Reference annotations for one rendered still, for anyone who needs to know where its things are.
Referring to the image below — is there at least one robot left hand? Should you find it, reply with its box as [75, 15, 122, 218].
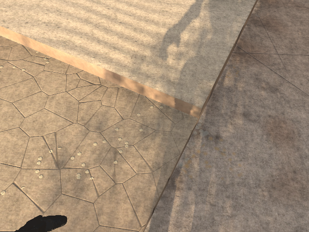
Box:
[15, 215, 68, 232]

